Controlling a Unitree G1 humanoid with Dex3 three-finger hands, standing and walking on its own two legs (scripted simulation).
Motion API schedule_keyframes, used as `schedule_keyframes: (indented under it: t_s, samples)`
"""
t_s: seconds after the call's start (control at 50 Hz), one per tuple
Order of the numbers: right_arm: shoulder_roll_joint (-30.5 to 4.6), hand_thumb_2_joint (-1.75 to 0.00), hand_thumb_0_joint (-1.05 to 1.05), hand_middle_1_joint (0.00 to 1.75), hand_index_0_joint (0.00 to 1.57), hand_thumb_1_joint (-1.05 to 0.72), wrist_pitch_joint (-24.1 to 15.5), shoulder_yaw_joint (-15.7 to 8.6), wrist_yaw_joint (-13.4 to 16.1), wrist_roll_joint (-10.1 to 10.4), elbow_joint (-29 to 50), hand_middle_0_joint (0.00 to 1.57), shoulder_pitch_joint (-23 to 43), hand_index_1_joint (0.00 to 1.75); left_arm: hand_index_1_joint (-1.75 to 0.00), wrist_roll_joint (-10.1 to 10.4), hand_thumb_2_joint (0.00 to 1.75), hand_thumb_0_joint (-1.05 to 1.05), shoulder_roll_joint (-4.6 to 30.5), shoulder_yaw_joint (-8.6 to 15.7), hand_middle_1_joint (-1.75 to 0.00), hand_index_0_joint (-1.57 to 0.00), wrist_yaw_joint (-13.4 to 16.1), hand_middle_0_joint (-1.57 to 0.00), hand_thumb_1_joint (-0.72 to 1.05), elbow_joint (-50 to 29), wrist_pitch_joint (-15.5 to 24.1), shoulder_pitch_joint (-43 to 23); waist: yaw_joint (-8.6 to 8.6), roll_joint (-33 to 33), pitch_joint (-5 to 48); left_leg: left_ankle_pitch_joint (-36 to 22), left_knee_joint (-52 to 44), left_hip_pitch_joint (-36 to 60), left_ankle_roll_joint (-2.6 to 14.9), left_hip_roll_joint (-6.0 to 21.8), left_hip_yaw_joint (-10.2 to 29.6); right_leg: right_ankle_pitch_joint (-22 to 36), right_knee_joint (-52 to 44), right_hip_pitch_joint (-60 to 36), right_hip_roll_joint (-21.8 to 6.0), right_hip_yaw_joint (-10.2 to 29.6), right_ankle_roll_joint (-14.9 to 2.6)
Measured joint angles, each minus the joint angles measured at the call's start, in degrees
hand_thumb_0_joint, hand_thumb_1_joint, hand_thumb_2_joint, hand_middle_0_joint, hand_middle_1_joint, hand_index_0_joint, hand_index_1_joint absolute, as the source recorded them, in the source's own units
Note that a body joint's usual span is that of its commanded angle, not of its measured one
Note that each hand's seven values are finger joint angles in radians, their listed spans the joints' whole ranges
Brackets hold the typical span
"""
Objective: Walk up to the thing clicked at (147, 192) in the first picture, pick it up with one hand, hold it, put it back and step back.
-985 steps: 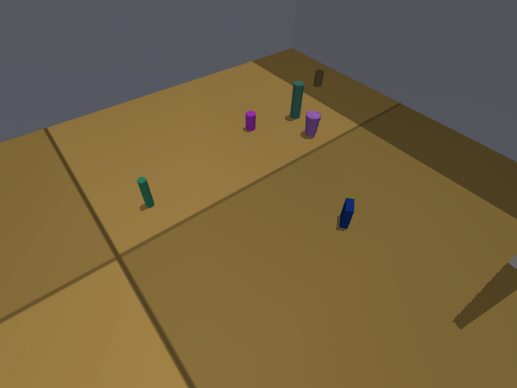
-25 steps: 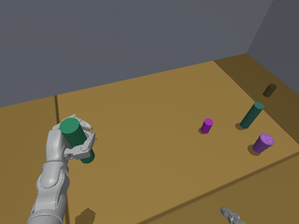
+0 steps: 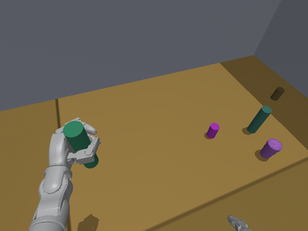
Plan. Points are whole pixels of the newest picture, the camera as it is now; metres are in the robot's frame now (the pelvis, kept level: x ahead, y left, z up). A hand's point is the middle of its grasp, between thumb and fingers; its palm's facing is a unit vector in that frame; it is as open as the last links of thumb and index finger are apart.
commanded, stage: crouch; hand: left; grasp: from the side
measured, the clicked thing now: (83, 147) +0.34 +0.18 +0.04
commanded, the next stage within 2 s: lower in 1.96 s
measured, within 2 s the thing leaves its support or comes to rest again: neither
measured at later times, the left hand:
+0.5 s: hand (93, 161) +0.34 +0.18 -0.05, palm faces +0.13 -0.99 +0.00, open 5.4 cm
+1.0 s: hand (104, 183) +0.37 +0.19 -0.31, palm faces +0.13 -0.99 -0.03, open 5.4 cm
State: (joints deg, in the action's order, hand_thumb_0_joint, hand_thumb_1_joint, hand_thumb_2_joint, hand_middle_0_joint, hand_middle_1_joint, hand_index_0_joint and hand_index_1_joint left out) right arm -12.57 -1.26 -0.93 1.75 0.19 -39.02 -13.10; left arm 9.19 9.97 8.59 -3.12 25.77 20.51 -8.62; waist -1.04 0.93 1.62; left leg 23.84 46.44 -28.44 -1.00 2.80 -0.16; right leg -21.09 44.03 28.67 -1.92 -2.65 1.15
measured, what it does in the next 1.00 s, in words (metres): lowers itself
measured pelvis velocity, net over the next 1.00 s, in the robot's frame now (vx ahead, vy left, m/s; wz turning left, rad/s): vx -0.07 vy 0.00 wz -0.02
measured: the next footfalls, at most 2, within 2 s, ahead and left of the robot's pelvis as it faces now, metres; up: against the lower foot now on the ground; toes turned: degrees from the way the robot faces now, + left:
none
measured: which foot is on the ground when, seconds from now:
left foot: down 0.00-1.00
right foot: down 0.00-1.00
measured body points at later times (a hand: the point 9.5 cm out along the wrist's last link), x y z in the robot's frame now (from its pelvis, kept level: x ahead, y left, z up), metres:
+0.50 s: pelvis -0.03 +0.00 -0.06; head +0.08 +0.02 +0.38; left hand +0.33 +0.23 -0.05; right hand +0.10 -0.26 -0.17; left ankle +0.00 +0.13 -0.71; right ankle +0.01 -0.13 -0.71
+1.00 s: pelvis -0.07 +0.00 -0.27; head +0.12 +0.02 +0.14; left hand +0.35 +0.24 -0.30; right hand +0.04 -0.26 -0.40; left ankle +0.00 +0.13 -0.71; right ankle +0.01 -0.13 -0.71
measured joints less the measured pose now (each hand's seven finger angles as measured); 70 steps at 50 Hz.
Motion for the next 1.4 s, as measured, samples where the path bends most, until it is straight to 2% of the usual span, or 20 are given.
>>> schedule_keyframes:
  t_s: [0.2, 0.32, 0.44, 0.56, 0.66, 0.86, 0.92, 1.04, 1.1, 1.24, 1.4]
  samples:
    - [0.14, -0.9, 0.01, 0.3, 0.2, -0.89, 0.01, -0.25, -0.61, -0.2, 0.21, 0.2, 0.14, 0.29, -1.13, -0.48, 1.11, 0.03, -0.38, -0.2, -1.12, -1.01, 0.91, -0.97, 0.16, 1.48, 0.69, -0.16, -0.09, -0.23, 0.25, 0.22, 0.72, -1.06, 0.2, -0.15, -0.1, -0.1, 0.57, 1.02, -0.15, 0.15, 0.17]
    - [0.14, -0.9, 0.01, 0.3, 0.2, -0.88, -0.44, -0.59, -1.62, -0.93, 0.05, 0.2, 0.92, 0.29, -1.13, -1.01, 1.11, 0.03, -0.63, 1.02, -1.12, -1.01, 1.16, -0.97, 0.16, 6.67, 4.24, -2.49, -0.45, -0.76, 0.52, 1.22, 4.74, -6.43, 0.23, -0.21, 0.15, -1.18, 4.66, 6.37, -0.31, 0.12, 0.12]
    - [-0.29, -0.9, 0.01, 0.3, 0.2, -0.88, -0.84, -1.01, -2.76, -1.84, 0.34, 0.2, 1.5, 0.29, -1.12, -1.5, 1.11, 0.03, 0.3, 3.39, -1.11, -1.02, 0.17, -0.97, 0.16, 13.95, 10.47, -6.81, -1.25, -1.65, 1.67, 3.63, 13.34, -17.49, 0.22, -0.21, 0.58, -3.64, 13.35, 17.45, -0.48, 0.17, -0.05]
    - [-1.65, -0.9, 0.01, 0.3, 0.2, -0.88, -1.33, -0.81, -3.78, -2.53, 0.65, 0.2, 1.31, 0.29, -1.12, -1.24, 1.11, 0.03, 2.19, 5.57, -1.11, -1.02, -1.89, -0.97, 0.16, 21.42, 17.78, -11.45, -2.63, -1.67, 5.83, 7.99, 27.04, -34.27, 0.04, -0.19, 1.37, -7.94, 26.91, 34.13, -0.71, 0.21, -0.02]
    - [-2.4, -0.9, 0.01, 0.3, 0.2, -0.89, -1.01, -0.33, -4.21, -2.99, 0.39, 0.2, 1.79, 0.29, -1.12, -1.35, 1.11, 0.03, 3.69, 7.35, -1.11, -1.02, -3.33, -0.97, 0.16, 25.36, 21.18, -15.02, -3.37, -1.27, 8.54, 11.79, 39.11, -47.82, -0.04, -0.28, 2.1, -11.67, 38.89, 47.63, -0.92, 0.27, -0.17]
    - [-1.71, -0.9, 0.01, 0.3, 0.2, -0.9, -0.12, 0.64, -4.92, -4.13, -0.83, 0.2, 5.03, 0.29, -1.12, -1.68, 1.11, 0.03, 6.3, 11.62, -1.11, -1.02, -4.3, -0.97, 0.16, 30.92, 22.78, -23.04, -3.98, -0.6, 8.96, 15.37, 56.4, -67.56, -0.19, -0.51, 3.13, -15.03, 56.04, 67.46, -1.09, 0.56, -0.56]
    - [-1.7, -0.9, 0.01, 0.3, 0.2, -0.9, -0.21, 1.1, -5.39, -4.6, -1.24, 0.2, 5.67, 0.29, -1.12, -2.34, 1.11, 0.03, 7.03, 12.38, -1.11, -1.02, -4.98, -0.97, 0.16, 33.01, 23.24, -24.94, -4.25, -0.71, 8.86, 15.81, 60.47, -72.22, -0.23, -0.61, 3.38, -15.38, 60.03, 72.13, -1.11, 0.66, -0.63]
    - [-2.11, -0.9, 0.01, 0.3, 0.2, -0.9, -0.21, 1.97, -6.24, -5.8, -1.82, 0.2, 6.65, 0.29, -1.12, -4.02, 1.11, 0.03, 9.23, 15.48, -1.11, -1.02, -5.56, -0.97, 0.16, 37.2, 24.7, -28.48, -5.47, -1.23, 7.77, 16.54, 69.1, -80.78, -0.35, -0.89, 4.23, -15.85, 68.24, 80.52, -1.17, 0.59, -0.67]
    - [-2.35, -0.9, 0.01, 0.3, 0.2, -0.91, -0.12, 2.3, -6.53, -6.16, -2.04, 0.2, 6.99, 0.29, -1.11, -4.36, 1.11, 0.03, 10.78, 16.8, -1.11, -1.02, -5.73, -0.97, 0.15, 38.28, 25.31, -29.79, -6.16, -1.68, 6.71, 16.66, 73.12, -84.44, -0.44, -1.06, 4.63, -15.8, 72.03, 84.09, -1.18, 0.59, -0.69]
    - [-3.18, -0.91, 0.0, 0.3, 0.2, -0.91, 0.08, 3.26, -6.83, -6.99, -2.77, 0.2, 7.3, 0.29, -1.11, -5.21, 1.12, 0.03, 14.26, 17.92, -1.11, -1.02, -6.56, -0.98, 0.15, 41.41, 25.15, -33.23, -7.5, -2.3, 4.07, 16.18, 80.96, -91.27, -0.43, -1.56, 5.48, -15.05, 79.28, 90.59, -1.24, 0.59, -0.51]
    - [-3.87, -0.9, 0.0, 0.3, 0.2, -0.91, 0.64, 5.4, -7.11, -7.81, -2.66, 0.2, 7.53, 0.29, -1.12, -5.52, 1.12, 0.03, 17.23, 19.94, -1.11, -1.02, -6.38, -0.98, 0.15, 43.21, 24.56, -35.98, -8.94, -2.5, 1.07, 15.79, 87.36, -96.35, -0.13, -1.82, 6.95, -14.07, 84.32, 94.81, -0.95, -0.13, 0.05]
